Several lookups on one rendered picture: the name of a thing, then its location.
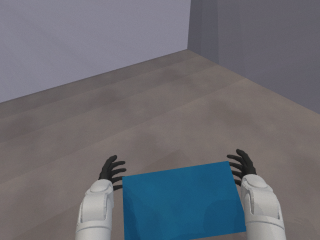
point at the robot left hand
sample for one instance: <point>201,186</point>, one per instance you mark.
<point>107,173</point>

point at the robot right forearm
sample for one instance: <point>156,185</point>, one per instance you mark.
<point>262,210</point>

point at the robot right hand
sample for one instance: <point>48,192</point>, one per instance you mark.
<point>246,168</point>

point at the robot left forearm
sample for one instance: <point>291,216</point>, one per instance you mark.
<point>94,221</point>

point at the carton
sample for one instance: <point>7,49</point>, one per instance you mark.
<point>182,204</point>

